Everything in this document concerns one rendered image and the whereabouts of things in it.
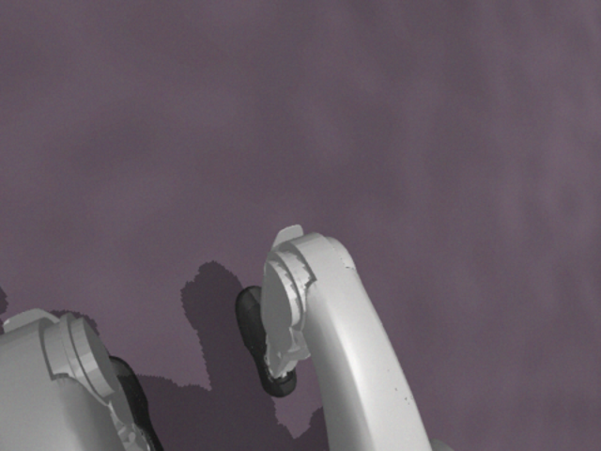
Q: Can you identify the right robot foot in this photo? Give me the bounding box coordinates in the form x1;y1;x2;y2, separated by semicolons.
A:
235;286;297;397

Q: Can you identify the left robot foot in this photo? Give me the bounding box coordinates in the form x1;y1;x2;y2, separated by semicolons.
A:
109;356;164;451

